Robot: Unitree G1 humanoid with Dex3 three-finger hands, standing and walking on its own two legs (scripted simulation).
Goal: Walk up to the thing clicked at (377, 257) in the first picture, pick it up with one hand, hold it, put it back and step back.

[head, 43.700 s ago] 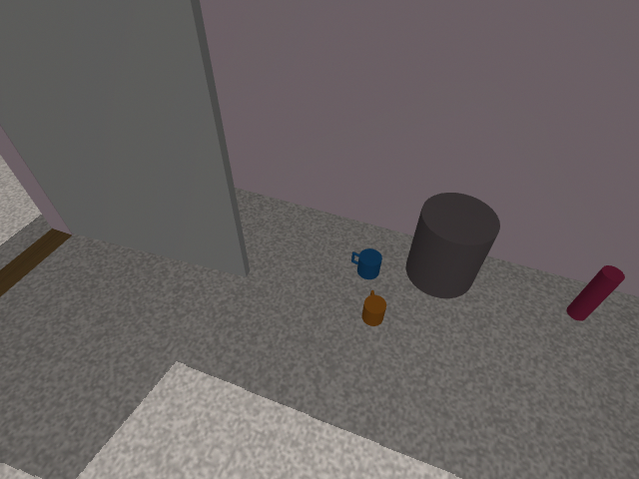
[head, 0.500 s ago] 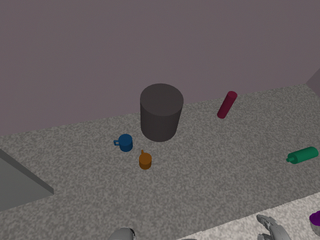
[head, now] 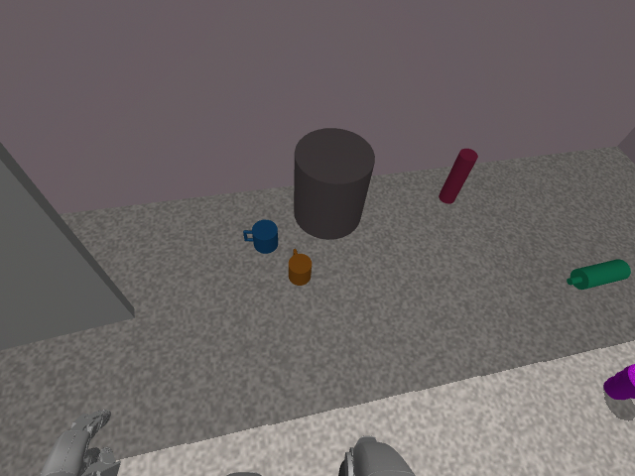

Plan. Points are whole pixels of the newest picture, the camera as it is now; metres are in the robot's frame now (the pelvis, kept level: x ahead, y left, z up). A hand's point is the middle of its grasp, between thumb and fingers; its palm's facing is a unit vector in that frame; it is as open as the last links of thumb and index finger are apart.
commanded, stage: step back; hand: left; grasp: from above
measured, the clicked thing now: (260, 236) +0.94 +0.19 -0.71
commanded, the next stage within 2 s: stand in 1.46 s
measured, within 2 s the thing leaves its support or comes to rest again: neither
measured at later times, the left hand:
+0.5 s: hand out of the picture -0.09 +0.24 -0.13, palm faces -0.02 -0.90 -0.43, open 7.4 cm
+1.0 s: hand out of the picture -0.10 +0.22 -0.13, palm faces +0.05 -0.92 -0.39, open 7.4 cm
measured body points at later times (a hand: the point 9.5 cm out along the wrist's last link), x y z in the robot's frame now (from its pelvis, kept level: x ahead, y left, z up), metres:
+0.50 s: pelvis -0.15 -0.03 +0.01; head -0.13 -0.05 +0.46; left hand -0.09 +0.29 -0.10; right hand -0.06 -0.35 -0.12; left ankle -0.13 +0.12 -0.68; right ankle -0.15 -0.15 -0.72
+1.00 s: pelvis -0.15 -0.05 +0.01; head -0.16 -0.06 +0.46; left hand -0.10 +0.27 -0.10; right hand -0.09 -0.36 -0.12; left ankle -0.14 +0.09 -0.68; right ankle -0.13 -0.15 -0.72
